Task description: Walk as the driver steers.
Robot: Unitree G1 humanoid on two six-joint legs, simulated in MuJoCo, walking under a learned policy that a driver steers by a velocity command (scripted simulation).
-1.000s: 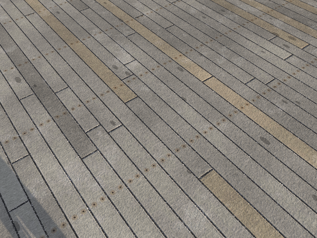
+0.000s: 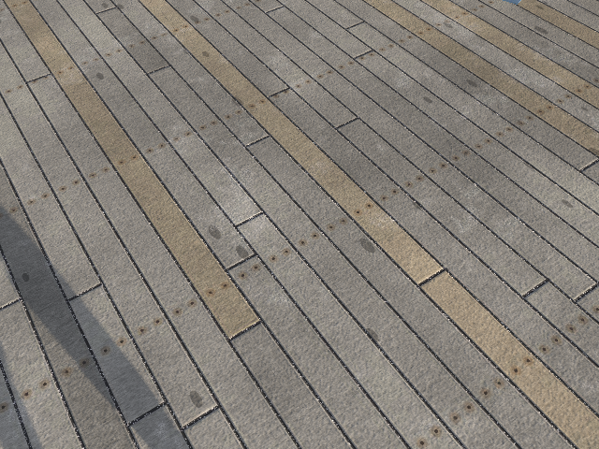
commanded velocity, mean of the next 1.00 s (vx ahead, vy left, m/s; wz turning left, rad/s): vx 0.50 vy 0.00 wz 0.49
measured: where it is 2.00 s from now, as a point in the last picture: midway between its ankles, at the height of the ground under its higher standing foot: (207, 328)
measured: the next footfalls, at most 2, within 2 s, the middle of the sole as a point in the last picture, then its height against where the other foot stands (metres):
left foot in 0.38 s outside the picture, level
right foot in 0.88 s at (286, 361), level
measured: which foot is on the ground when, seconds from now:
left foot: up 0.00-0.36, down 0.38-0.90, up 0.92-1.00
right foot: down 0.00-0.40, up 0.42-0.86, down 0.88-1.00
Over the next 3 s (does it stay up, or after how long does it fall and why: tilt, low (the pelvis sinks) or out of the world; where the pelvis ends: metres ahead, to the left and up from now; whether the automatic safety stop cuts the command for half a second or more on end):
stays up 0.78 0.24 0.00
